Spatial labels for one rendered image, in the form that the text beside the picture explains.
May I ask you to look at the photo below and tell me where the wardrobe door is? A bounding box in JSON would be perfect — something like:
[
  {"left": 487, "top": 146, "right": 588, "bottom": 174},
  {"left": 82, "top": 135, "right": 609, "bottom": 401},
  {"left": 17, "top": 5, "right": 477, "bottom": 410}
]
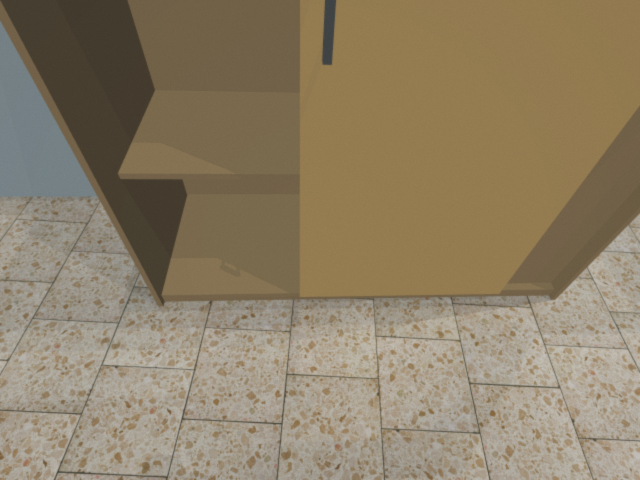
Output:
[
  {"left": 300, "top": 0, "right": 640, "bottom": 297},
  {"left": 508, "top": 106, "right": 640, "bottom": 283}
]

